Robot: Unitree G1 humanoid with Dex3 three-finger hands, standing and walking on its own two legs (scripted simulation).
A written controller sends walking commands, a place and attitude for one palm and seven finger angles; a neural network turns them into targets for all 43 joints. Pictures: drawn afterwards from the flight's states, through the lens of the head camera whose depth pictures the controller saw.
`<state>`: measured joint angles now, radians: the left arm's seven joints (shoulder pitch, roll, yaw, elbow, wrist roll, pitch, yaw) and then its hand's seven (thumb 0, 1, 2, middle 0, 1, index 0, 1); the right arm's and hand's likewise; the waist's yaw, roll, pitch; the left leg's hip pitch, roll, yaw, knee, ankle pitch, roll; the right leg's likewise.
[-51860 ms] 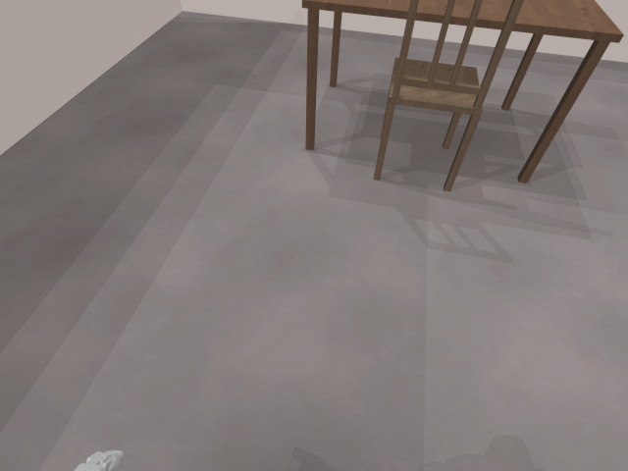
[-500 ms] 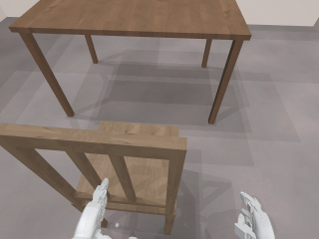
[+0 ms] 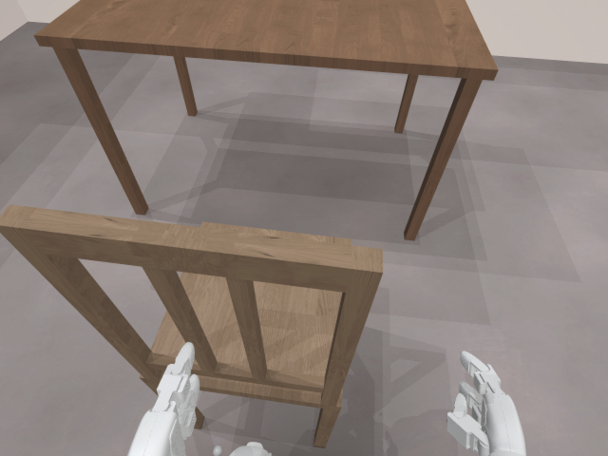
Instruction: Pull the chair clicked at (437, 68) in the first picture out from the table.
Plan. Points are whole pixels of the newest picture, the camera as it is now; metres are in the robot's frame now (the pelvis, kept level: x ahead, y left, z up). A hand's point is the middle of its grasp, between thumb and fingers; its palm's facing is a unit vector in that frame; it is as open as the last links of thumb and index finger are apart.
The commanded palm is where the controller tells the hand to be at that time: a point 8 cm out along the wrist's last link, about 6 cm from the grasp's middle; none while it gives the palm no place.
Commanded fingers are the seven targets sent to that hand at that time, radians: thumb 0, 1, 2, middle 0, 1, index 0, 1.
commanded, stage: draw the hand back to the body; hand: left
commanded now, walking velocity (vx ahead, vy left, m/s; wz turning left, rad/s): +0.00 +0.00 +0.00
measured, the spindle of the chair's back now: (188, 325) +0.29 +0.18 +0.00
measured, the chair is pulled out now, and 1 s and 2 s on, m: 0.60 0.60 0.60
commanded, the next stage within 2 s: step back with the hand held close in 1.46 s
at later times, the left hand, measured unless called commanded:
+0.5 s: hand (128, 400) +0.17 +0.17 +0.12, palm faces +0.13 -0.95 -0.28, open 16.8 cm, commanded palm +0.12 +0.23 +0.15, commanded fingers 0.00 -0.12 0.41 -0.06 -0.09 -0.06 -0.09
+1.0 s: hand (14, 300) +0.21 +0.24 +0.22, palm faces +0.42 -0.80 -0.43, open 10.6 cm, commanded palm +0.16 +0.28 +0.24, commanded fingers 0.00 0.79 0.85 -0.19 -0.28 -0.19 -0.28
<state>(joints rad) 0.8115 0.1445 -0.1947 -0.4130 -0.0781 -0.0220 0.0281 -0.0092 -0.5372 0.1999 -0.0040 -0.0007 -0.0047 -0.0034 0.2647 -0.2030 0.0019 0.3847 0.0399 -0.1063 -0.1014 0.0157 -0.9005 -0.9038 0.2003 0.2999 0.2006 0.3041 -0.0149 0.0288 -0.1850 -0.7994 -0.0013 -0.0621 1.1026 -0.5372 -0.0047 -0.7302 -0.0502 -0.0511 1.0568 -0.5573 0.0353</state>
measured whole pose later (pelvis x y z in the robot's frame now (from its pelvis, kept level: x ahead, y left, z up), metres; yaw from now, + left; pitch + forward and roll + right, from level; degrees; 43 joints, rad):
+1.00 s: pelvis +0.02 -0.01 +0.07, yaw +0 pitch -1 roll -1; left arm 0.55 0.36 0.29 -0.48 -0.06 -0.01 0.16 0.01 0.44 0.68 -0.14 -0.21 -0.15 -0.21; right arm 0.18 -0.20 0.03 0.60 0.03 -0.11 -0.11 0.02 -0.90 -0.90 0.20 0.30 0.20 0.30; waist 0.06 0.07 -0.02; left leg -0.20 0.01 -0.04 0.56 -0.34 -0.02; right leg -0.14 -0.04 -0.05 0.52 -0.35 0.02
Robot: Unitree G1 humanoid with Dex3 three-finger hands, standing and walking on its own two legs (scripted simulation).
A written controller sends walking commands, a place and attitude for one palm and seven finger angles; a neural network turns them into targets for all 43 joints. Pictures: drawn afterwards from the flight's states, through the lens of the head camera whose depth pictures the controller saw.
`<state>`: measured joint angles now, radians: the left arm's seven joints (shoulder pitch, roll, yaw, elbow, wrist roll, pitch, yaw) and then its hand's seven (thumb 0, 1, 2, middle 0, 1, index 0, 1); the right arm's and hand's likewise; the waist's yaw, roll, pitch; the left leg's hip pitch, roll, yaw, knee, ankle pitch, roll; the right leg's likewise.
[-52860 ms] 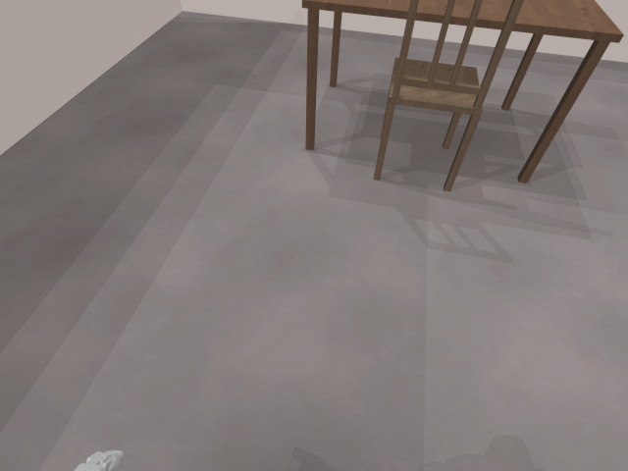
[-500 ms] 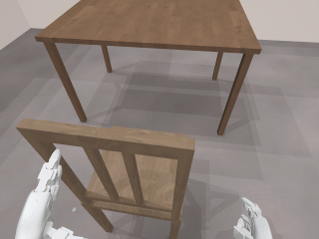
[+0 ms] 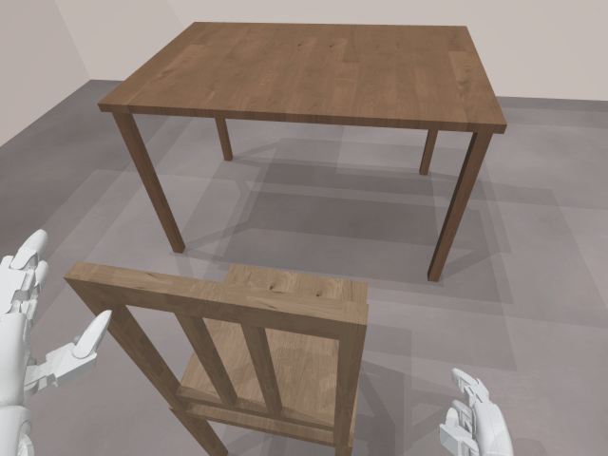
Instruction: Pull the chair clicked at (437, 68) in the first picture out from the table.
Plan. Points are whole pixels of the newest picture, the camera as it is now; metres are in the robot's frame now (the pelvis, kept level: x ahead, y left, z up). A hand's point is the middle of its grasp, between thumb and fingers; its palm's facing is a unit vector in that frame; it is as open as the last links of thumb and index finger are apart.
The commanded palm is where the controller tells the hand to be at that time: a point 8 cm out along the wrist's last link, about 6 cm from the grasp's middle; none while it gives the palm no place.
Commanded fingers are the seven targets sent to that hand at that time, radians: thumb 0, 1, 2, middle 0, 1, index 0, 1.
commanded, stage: draw the hand back to the body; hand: left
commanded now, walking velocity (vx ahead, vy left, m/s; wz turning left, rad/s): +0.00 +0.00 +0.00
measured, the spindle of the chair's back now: (211, 362) +0.27 +0.19 -0.07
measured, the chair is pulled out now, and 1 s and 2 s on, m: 0.60 0.60 0.60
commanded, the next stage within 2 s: step back with the hand held close in 0.46 s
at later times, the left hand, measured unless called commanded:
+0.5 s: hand (72, 320) +0.19 +0.25 +0.17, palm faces +0.46 -0.78 -0.43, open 7.4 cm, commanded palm +0.14 +0.29 +0.18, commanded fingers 0.00 0.90 0.90 -0.20 -0.30 -0.20 -0.30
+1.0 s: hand (40, 370) +0.15 +0.26 +0.16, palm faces +0.37 -0.77 -0.51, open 7.4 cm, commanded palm +0.09 +0.30 +0.18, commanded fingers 0.00 0.90 0.90 -0.20 -0.30 -0.20 -0.30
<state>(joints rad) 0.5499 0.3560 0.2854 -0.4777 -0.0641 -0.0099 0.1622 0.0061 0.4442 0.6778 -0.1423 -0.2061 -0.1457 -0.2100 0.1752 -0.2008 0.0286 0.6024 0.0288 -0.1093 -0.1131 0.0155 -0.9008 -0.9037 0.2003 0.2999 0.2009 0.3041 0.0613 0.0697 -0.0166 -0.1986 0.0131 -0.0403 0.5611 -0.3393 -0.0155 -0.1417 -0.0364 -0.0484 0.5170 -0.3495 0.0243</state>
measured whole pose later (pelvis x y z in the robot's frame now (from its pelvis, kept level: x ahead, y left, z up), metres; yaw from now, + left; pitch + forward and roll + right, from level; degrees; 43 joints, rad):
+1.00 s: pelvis -0.06 +0.00 +0.00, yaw -1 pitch +0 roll -1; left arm 0.58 0.42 0.40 -0.53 -0.06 -0.12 0.15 0.02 0.89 0.90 -0.21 -0.30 -0.21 -0.30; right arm 0.16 -0.21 -0.02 0.59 0.03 -0.01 -0.10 0.02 -0.90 -0.90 0.20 0.30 0.20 0.30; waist 0.02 0.03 0.07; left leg -0.29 0.01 -0.03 0.53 -0.23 -0.01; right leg -0.25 -0.04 -0.03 0.50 -0.25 0.03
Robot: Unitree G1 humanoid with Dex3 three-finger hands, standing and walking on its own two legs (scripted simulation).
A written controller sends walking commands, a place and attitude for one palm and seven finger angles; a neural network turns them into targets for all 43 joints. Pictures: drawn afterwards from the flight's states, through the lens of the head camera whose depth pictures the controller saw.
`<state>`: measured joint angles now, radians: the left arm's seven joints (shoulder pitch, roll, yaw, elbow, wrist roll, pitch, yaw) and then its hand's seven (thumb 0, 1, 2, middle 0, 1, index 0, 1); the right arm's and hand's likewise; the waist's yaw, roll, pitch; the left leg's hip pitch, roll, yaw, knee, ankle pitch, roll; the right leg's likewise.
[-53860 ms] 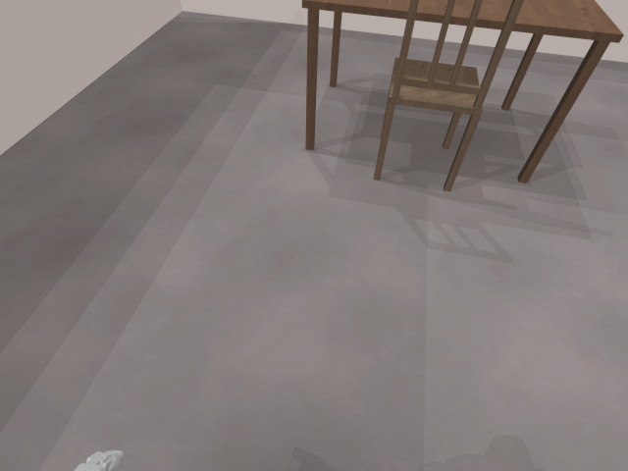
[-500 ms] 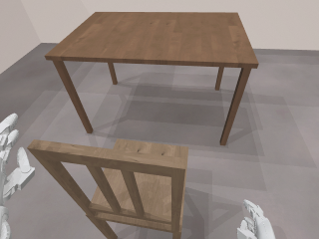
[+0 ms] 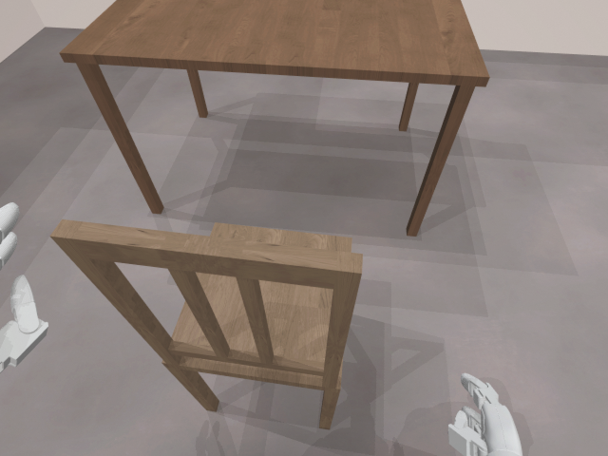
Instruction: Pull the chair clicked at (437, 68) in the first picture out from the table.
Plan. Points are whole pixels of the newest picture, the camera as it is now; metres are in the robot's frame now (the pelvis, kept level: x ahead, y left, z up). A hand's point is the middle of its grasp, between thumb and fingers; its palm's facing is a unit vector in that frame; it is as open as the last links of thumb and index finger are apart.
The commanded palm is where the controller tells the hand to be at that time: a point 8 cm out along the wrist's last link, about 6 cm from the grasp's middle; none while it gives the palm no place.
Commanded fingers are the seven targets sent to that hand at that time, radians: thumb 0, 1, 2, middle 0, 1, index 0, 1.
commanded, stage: step back with the hand held close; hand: left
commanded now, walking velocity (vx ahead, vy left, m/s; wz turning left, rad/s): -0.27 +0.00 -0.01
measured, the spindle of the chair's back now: (205, 316) +0.32 +0.19 -0.07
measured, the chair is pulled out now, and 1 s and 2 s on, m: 0.60 0.60 0.60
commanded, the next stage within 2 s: stop stepping back and stand still in 1.32 s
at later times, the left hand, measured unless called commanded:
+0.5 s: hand out of the picture +0.15 +0.27 +0.16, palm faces +0.46 -0.75 -0.48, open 7.4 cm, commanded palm +0.08 +0.30 +0.18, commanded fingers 0.00 0.90 0.90 -0.20 -0.30 -0.20 -0.30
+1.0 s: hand out of the picture +0.12 +0.24 +0.17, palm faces +0.43 -0.76 -0.48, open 7.4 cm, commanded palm +0.06 +0.29 +0.18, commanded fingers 0.00 0.90 0.90 -0.20 -0.30 -0.20 -0.30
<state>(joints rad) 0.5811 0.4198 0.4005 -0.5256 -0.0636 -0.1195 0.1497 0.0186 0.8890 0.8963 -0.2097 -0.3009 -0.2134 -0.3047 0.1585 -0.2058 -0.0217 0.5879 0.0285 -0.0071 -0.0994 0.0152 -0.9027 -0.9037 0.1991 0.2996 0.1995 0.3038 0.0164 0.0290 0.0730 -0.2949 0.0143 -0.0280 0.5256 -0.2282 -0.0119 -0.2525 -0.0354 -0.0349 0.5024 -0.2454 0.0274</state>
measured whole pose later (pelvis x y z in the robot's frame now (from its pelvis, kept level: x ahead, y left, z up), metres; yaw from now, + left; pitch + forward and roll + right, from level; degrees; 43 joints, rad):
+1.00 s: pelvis -0.07 -0.01 -0.02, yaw +2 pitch +1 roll -2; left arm 0.55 0.43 0.47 -0.62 -0.04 -0.29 0.15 0.02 0.89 0.90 -0.21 -0.30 -0.21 -0.30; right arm 0.17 -0.17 -0.02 0.64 -0.01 -0.15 -0.07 0.01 -0.90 -0.90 0.20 0.30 0.20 0.30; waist 0.01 0.00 0.07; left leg -0.54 0.04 -0.07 0.78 -0.35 -0.02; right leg -0.40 0.02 -0.04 0.64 -0.26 0.00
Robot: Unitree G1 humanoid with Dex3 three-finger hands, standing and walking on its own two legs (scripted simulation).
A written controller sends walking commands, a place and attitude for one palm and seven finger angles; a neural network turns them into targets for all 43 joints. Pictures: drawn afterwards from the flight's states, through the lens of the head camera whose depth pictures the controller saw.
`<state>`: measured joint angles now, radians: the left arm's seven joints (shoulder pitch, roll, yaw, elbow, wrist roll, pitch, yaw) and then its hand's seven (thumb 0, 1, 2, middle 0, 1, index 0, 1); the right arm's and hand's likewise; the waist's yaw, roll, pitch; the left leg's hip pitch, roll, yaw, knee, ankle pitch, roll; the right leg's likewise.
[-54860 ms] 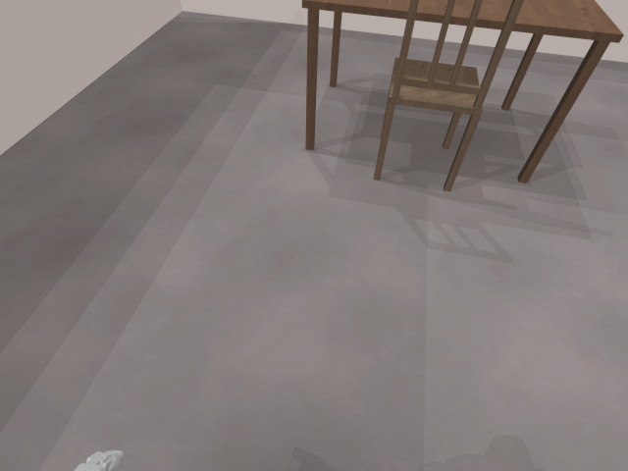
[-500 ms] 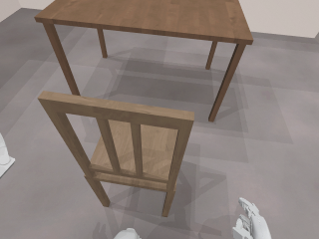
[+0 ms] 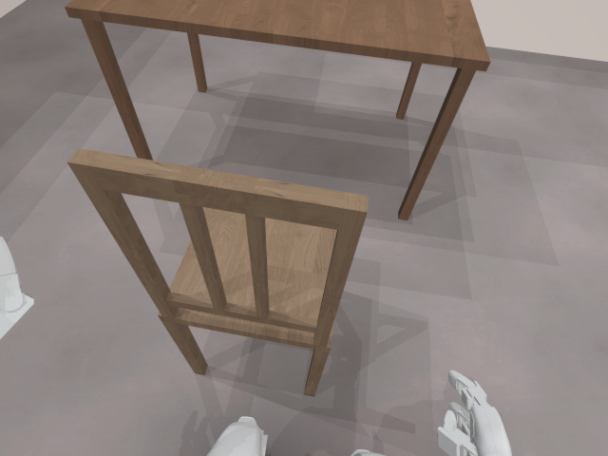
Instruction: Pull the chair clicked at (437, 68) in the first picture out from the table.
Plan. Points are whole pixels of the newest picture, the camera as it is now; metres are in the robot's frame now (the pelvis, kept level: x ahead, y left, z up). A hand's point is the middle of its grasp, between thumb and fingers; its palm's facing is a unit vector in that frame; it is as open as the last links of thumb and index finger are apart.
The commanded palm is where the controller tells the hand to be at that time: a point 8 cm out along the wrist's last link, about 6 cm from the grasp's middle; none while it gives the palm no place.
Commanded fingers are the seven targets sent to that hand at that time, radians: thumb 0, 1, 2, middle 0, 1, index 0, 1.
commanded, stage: step back with the hand held close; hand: left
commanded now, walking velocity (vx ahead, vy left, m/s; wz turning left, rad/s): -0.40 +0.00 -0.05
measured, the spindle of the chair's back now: (208, 262) +0.40 +0.19 -0.06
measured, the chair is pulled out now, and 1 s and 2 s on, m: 0.60 0.60 0.60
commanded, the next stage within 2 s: stop stepping back and stand still in 0.32 s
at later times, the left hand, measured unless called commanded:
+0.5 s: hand (12, 406) +0.13 +0.22 +0.20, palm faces +0.29 -0.77 -0.56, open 7.4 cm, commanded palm +0.07 +0.27 +0.20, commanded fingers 0.00 0.90 0.90 -0.20 -0.30 -0.20 -0.30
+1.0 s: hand out of the picture +0.06 +0.25 +0.19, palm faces +0.45 -0.78 -0.43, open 7.4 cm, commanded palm +0.01 +0.28 +0.20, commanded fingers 0.00 0.90 0.90 -0.20 -0.30 -0.20 -0.30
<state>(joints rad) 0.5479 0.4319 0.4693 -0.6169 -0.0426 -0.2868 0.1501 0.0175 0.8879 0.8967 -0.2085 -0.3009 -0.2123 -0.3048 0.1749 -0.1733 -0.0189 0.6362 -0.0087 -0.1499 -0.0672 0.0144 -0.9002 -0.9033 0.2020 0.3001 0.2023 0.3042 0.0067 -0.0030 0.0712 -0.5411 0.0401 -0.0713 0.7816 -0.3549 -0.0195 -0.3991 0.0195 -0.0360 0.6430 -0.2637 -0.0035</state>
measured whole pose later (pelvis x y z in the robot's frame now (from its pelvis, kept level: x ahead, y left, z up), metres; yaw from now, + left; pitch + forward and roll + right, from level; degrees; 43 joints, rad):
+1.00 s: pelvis -0.14 -0.02 +0.02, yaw -1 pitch -2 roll -1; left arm 0.54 0.39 0.42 -0.46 -0.02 -0.22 0.17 0.02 0.89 0.90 -0.21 -0.30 -0.21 -0.30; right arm 0.26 -0.18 0.00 0.65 0.00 -0.13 -0.06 0.02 -0.90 -0.90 0.20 0.30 0.20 0.30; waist -0.01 0.00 0.00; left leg -0.29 0.02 -0.03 0.59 -0.35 0.02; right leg -0.27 0.02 -0.02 0.49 -0.23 -0.01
